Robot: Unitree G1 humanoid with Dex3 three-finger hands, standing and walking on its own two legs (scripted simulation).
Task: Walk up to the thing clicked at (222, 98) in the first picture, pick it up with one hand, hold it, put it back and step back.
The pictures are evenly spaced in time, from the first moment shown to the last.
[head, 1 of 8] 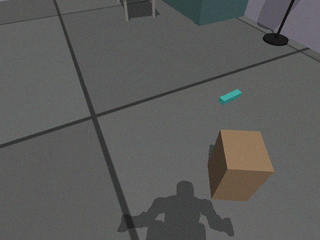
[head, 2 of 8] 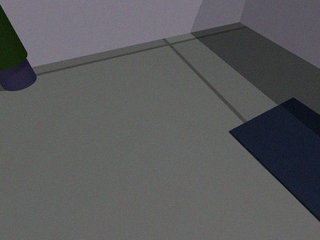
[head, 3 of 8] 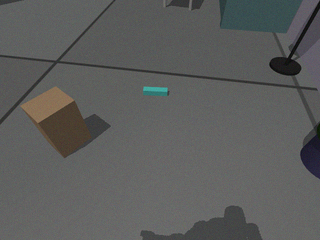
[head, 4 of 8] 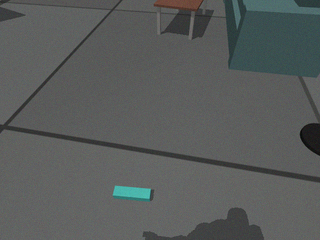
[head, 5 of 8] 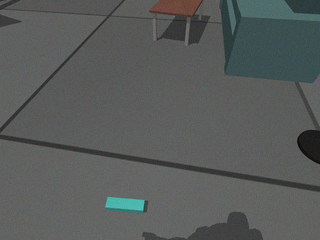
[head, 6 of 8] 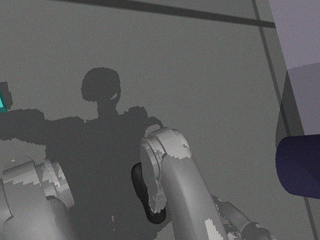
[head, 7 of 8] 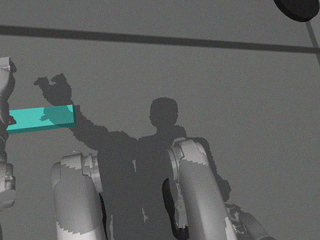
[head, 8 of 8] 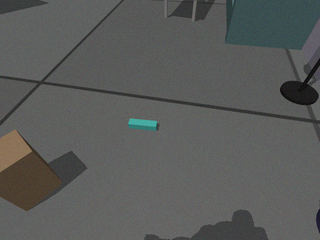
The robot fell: no
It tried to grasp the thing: yes
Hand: left
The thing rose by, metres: 0.69
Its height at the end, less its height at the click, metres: +0.00
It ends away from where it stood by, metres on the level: 0.01
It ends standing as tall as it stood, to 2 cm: yes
